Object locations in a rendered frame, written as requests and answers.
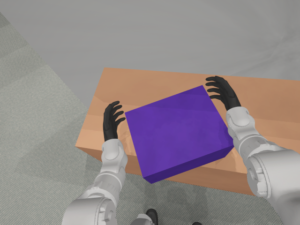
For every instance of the right robot hand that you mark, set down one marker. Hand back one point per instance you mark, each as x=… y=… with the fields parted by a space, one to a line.
x=227 y=94

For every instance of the robot right forearm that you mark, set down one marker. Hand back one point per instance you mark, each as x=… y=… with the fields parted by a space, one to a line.
x=246 y=139

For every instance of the pedestal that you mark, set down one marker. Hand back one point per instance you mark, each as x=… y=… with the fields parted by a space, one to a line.
x=273 y=103

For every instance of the robot right upper arm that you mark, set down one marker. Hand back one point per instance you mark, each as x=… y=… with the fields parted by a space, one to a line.
x=275 y=176

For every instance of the carton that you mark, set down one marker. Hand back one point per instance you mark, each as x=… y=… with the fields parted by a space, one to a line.
x=177 y=134

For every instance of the robot left forearm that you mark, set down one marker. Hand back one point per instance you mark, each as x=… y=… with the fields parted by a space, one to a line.
x=112 y=175

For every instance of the robot left foot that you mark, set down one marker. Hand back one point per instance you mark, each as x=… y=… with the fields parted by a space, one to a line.
x=153 y=215

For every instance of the left robot shin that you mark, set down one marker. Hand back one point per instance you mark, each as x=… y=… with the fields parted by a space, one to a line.
x=144 y=216

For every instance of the robot left upper arm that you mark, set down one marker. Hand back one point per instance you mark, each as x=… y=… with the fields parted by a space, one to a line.
x=91 y=211

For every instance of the left robot hand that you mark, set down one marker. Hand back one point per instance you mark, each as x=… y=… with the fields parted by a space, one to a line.
x=109 y=123

